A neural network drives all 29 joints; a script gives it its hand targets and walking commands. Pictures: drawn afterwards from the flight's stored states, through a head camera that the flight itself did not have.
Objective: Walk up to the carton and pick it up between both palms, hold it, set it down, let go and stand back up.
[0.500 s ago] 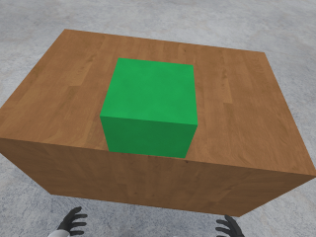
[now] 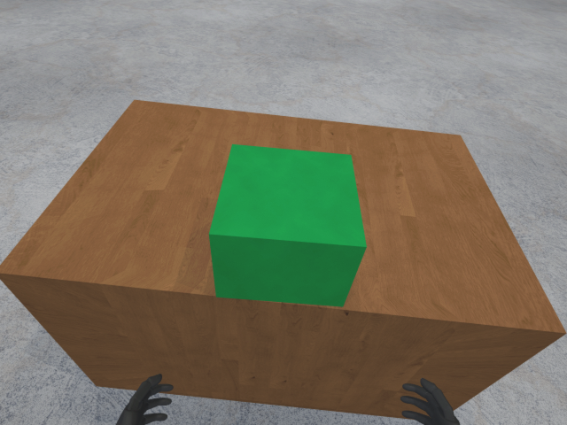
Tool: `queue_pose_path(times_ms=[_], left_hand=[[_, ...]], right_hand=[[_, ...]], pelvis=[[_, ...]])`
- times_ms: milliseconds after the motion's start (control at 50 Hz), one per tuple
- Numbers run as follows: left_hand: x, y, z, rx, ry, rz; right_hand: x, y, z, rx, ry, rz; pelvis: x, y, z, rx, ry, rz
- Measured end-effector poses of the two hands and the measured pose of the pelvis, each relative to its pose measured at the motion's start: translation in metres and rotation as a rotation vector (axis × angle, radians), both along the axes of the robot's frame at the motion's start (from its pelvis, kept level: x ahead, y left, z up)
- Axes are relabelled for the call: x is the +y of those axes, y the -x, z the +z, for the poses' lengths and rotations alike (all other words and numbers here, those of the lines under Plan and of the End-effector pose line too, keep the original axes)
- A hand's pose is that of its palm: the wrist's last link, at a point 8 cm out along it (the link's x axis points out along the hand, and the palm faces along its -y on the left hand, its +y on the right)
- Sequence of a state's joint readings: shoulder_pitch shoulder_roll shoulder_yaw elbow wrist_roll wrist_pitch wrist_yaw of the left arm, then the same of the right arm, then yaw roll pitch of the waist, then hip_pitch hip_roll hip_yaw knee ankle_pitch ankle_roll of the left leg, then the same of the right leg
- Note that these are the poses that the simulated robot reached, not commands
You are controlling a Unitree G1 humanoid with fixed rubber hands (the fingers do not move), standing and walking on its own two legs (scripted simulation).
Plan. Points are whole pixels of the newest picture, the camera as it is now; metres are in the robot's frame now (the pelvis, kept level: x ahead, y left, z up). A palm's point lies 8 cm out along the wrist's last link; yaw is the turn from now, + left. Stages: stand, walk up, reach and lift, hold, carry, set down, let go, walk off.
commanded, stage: reach and lift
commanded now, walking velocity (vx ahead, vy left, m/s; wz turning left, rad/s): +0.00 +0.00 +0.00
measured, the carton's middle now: (286, 223) +0.52 +0.01 -0.03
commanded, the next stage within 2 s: none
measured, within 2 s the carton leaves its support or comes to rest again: neither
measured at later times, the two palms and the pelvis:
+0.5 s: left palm (142, 360) +0.24 +0.21 -0.05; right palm (454, 387) +0.23 -0.25 -0.05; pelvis +0.05 +0.01 +0.00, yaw -1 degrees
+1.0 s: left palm (150, 315) +0.30 +0.22 -0.03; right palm (459, 342) +0.29 -0.26 -0.02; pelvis +0.03 +0.01 +0.00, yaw -2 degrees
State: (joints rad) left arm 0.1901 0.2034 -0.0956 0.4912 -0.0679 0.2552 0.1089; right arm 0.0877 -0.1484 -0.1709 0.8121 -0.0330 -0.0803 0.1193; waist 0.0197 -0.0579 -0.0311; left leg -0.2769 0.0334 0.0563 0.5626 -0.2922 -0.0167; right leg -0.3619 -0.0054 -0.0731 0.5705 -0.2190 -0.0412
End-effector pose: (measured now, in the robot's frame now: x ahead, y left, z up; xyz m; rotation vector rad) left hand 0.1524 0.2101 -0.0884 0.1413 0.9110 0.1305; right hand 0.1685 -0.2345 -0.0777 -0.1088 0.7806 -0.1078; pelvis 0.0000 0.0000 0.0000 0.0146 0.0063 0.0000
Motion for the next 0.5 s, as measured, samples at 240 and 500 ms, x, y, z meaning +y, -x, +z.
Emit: queue_pose_path(times_ms=[240,500], left_hand=[[-0.004,-0.049,0.026,-0.158,0.018,-0.023],[0.002,-0.084,0.037,-0.351,0.050,0.001]], right_hand=[[-0.003,-0.028,0.011,-0.102,-0.023,0.013],[-0.017,-0.062,0.030,-0.237,-0.015,-0.010]], pelvis=[[0.010,-0.022,0.003,0.029,0.009,-0.014],[0.009,-0.045,0.005,0.081,0.019,-0.018]])
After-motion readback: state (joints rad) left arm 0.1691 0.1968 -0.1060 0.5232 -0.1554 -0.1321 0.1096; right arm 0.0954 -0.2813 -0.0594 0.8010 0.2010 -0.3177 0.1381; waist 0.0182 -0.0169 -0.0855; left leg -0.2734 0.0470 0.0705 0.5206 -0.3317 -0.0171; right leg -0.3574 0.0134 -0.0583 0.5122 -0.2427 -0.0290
